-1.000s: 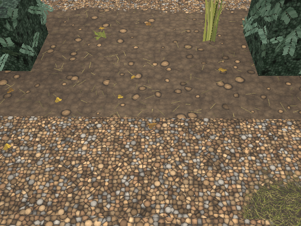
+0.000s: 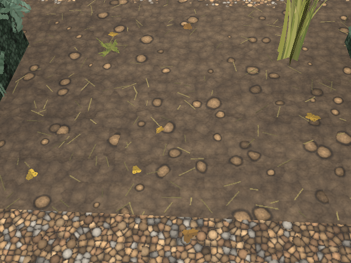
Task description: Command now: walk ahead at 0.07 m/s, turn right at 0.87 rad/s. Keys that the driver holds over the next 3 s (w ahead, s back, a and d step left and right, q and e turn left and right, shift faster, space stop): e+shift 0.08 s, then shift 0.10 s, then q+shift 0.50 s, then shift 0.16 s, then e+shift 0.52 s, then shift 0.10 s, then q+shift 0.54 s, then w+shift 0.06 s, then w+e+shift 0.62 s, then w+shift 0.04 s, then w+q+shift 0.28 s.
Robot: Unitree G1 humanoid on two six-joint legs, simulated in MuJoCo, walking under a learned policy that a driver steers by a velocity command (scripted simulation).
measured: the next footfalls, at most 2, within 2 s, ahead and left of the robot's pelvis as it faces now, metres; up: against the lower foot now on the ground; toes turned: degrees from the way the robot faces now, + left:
left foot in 0.32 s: +0.26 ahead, +0.15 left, +0.00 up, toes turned -15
right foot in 0.66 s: +0.20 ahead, -0.06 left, +0.00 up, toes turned +15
